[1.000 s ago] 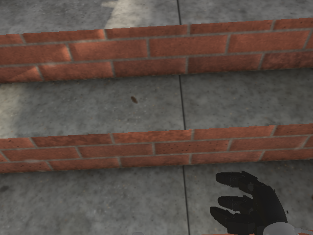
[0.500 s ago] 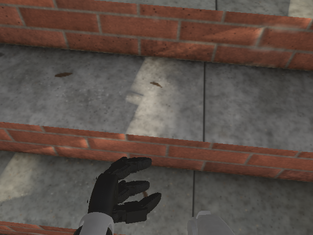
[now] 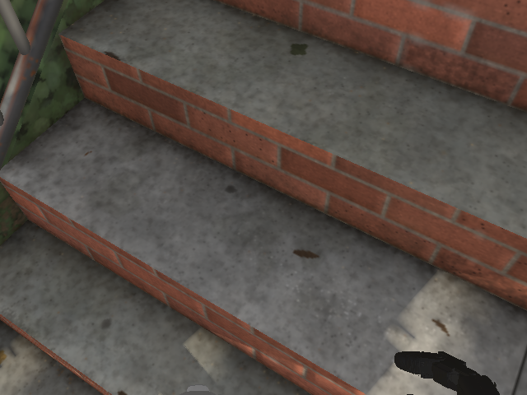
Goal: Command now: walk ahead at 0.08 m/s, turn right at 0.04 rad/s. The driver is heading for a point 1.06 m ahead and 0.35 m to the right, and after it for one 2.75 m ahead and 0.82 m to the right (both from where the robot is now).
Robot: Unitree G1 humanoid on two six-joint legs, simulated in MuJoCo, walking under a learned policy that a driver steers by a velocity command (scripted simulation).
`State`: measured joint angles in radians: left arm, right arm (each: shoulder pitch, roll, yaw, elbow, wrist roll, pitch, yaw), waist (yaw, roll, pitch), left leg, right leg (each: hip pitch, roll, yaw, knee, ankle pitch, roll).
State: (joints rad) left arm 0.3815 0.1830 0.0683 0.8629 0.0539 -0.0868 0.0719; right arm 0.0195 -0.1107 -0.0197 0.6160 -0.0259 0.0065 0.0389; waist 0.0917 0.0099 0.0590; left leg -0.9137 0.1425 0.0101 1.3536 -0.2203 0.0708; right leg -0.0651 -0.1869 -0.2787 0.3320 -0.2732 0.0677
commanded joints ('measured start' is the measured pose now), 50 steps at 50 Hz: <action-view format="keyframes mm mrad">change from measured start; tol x64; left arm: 1 -36 149 23 -81 -26 2 -15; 50 -260 -208 -58 -386 -69 125 26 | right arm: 1 27 -54 -14 -14 32 -52 11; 50 166 -36 57 99 -80 -60 -64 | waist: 1 -33 -71 -227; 50 125 -82 -187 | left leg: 1 473 -132 157 -699 247 -12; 4 996 -60 108 -1154 714 -90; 6 1471 412 -202 -693 2172 147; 17 959 378 25 -1150 377 140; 24 651 159 329 -1304 532 102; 26 816 197 299 -977 1395 122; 31 128 -156 -207 604 110 -84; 50 670 -29 -63 -843 397 -41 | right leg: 1 102 -35 152 72 892 -208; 5 -645 127 168 843 -354 -52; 18 -1282 168 434 2135 -362 -130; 25 -430 226 74 1199 -537 -159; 29 -8 98 1004 326 -723 -303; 43 -1065 242 716 358 -490 -222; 50 -1046 524 576 2434 -198 -92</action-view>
